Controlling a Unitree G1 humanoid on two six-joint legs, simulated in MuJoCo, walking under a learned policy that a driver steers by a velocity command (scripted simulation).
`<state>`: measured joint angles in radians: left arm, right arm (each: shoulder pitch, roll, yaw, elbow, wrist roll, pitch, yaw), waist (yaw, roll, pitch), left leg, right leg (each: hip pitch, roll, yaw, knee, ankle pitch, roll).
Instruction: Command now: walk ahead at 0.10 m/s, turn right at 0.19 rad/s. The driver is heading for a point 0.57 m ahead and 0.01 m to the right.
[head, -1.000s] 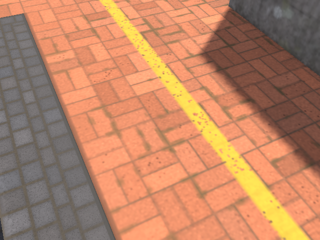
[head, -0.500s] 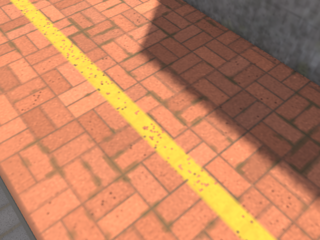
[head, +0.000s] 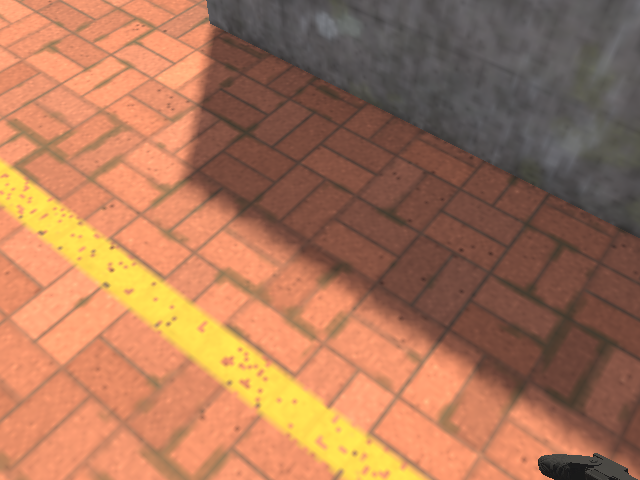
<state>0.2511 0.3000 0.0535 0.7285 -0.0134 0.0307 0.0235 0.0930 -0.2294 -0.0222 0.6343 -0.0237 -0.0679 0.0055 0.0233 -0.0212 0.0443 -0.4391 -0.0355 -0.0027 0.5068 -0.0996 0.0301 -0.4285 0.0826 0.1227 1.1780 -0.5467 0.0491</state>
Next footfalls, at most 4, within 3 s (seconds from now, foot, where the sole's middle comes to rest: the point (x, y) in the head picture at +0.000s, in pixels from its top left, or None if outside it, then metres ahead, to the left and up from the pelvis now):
0.18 right None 0.09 -0.15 -0.76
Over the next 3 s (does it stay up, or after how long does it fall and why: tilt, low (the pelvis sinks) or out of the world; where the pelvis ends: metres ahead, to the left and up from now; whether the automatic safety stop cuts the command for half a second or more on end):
stays up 0.16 0.01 0.01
